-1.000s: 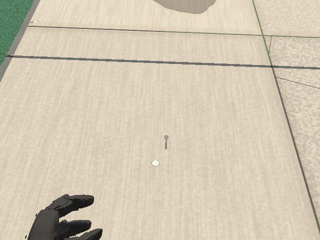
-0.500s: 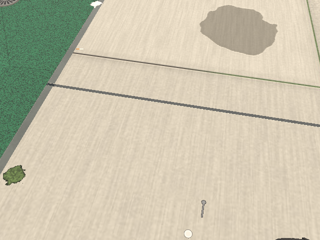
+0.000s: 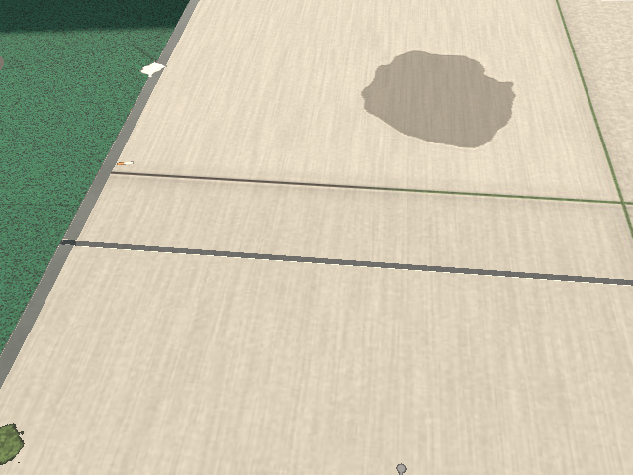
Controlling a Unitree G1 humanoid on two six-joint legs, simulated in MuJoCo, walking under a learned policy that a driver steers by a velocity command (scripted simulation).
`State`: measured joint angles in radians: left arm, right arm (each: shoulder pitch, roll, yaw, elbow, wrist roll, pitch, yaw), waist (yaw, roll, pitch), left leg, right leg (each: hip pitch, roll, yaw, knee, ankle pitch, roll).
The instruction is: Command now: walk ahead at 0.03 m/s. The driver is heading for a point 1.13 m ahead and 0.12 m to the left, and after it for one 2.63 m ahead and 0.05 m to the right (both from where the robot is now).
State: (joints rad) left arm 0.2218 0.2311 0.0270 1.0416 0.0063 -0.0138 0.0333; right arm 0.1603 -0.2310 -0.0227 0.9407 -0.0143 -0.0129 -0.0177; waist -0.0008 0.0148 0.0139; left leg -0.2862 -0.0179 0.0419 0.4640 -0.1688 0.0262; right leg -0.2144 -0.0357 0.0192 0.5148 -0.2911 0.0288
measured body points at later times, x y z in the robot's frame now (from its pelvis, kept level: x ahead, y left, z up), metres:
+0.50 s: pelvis +0.03 -0.01 +0.00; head +0.04 -0.01 +0.45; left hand +0.06 +0.25 -0.15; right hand +0.10 -0.27 -0.14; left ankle +0.05 +0.11 -0.74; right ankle -0.01 -0.14 -0.74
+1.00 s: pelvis +0.07 +0.00 -0.01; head +0.07 +0.00 +0.44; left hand +0.02 +0.25 -0.16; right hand +0.10 -0.26 -0.16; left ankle +0.05 +0.10 -0.73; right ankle -0.01 -0.14 -0.74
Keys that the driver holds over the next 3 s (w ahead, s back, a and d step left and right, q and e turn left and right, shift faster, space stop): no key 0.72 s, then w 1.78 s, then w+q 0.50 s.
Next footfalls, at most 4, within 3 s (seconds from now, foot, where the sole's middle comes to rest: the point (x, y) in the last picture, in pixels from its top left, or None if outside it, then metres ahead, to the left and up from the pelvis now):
1.50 right None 0.50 -0.12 -0.77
2.06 left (285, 359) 0.80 0.13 -0.77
2.60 right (377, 255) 1.12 -0.11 -0.77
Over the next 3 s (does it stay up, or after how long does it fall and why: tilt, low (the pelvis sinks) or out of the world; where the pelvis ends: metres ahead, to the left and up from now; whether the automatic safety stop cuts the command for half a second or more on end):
stays up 1.15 -0.01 0.00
